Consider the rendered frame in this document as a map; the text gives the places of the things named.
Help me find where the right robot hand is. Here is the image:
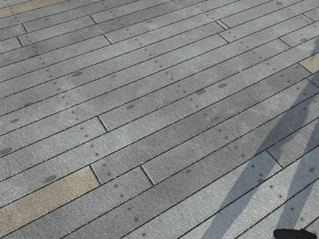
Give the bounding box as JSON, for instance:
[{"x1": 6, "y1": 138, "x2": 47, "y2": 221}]
[{"x1": 273, "y1": 228, "x2": 318, "y2": 239}]

